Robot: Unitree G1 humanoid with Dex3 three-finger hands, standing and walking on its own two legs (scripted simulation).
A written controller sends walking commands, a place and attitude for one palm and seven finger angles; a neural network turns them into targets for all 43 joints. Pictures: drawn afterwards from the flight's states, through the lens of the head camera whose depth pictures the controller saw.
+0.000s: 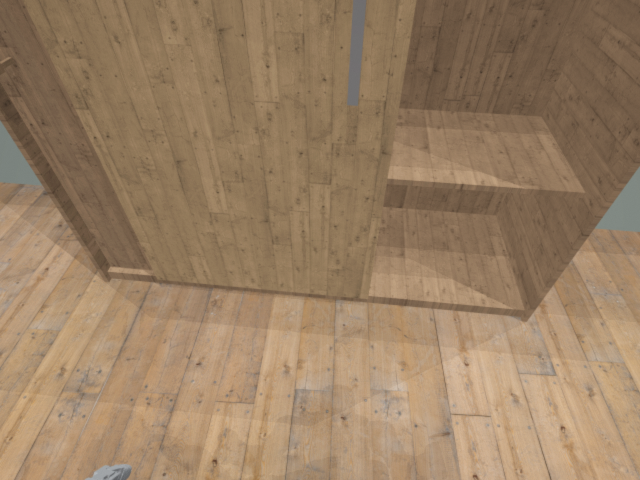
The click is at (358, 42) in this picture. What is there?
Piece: wardrobe's sliding door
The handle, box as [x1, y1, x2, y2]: [347, 0, 365, 105]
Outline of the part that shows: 365,0 353,0 347,104 357,105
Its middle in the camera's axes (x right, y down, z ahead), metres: +0.07 -0.42 +0.74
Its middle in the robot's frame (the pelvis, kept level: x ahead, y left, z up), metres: +0.86 -0.02 +0.23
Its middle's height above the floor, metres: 1.00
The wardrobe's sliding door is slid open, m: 0.57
